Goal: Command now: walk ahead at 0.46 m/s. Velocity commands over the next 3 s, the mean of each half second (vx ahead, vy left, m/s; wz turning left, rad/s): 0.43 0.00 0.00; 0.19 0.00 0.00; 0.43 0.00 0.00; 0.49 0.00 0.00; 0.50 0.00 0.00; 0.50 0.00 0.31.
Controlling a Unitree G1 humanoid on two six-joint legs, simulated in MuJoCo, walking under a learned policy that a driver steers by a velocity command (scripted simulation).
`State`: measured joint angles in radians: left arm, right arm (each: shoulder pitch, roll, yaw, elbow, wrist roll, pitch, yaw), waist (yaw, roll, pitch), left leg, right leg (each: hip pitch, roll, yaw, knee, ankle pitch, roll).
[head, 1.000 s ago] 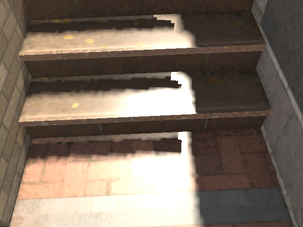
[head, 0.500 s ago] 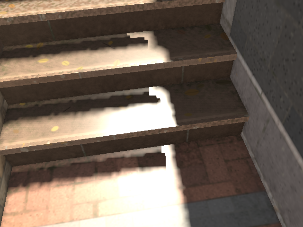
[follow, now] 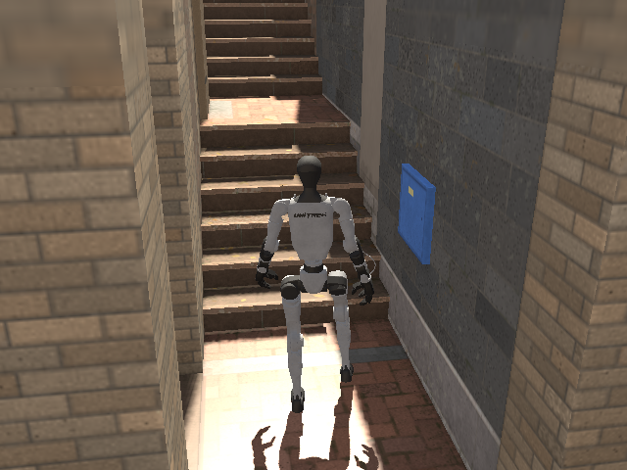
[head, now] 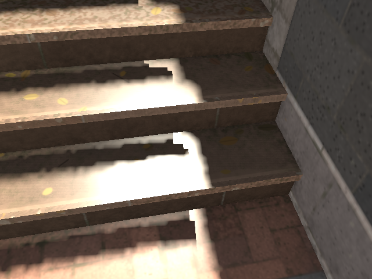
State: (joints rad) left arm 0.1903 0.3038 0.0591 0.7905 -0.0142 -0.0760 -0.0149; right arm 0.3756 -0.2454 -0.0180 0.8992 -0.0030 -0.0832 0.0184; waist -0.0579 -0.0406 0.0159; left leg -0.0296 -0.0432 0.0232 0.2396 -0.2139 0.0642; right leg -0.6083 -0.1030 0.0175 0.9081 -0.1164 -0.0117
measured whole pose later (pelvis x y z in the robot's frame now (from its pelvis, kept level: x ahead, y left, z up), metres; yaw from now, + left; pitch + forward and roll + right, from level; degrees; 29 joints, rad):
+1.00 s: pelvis +0.40 -0.01 -0.01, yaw +0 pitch -1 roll +2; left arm 0.27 0.22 -0.02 1.04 0.02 -0.04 0.03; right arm 0.22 -0.22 -0.03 1.04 -0.01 -0.05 -0.01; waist 0.00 -0.04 0.01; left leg -0.21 -0.08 0.04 0.43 -0.21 0.07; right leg -0.05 -0.06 -0.01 0.46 -0.40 -0.02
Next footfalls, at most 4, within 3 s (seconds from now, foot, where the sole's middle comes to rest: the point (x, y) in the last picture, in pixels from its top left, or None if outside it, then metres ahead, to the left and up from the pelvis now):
0.24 right None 0.34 -0.14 -0.79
0.68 left None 0.45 0.08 -0.79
1.54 right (212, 255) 0.60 -0.14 -0.79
2.08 left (145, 172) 0.85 0.11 -0.61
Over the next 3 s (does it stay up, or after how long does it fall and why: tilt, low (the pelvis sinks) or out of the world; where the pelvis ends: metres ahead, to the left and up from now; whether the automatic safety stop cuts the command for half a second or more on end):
stays up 1.23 0.02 0.34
